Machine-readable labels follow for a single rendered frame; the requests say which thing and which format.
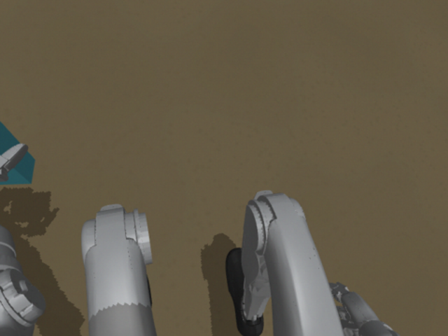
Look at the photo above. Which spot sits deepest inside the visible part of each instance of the right robot arm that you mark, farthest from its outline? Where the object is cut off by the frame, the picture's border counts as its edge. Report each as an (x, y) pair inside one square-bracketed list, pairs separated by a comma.
[(376, 328)]

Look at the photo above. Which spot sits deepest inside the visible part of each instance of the left robot arm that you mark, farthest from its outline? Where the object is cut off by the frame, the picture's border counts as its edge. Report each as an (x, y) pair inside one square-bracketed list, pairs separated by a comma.
[(21, 303)]

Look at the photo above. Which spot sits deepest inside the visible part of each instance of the carton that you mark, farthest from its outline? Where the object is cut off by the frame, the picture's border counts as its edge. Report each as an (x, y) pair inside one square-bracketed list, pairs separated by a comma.
[(22, 173)]

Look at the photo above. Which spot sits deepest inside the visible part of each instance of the right robot foot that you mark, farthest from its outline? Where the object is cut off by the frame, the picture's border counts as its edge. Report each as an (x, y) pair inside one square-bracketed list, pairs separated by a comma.
[(235, 283)]

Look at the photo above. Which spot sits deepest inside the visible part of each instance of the left robot hand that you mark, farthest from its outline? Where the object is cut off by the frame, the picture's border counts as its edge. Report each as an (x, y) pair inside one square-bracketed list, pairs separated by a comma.
[(10, 159)]

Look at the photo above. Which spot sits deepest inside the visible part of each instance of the right robot hand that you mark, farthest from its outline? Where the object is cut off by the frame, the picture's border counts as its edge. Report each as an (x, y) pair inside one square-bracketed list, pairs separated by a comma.
[(355, 311)]

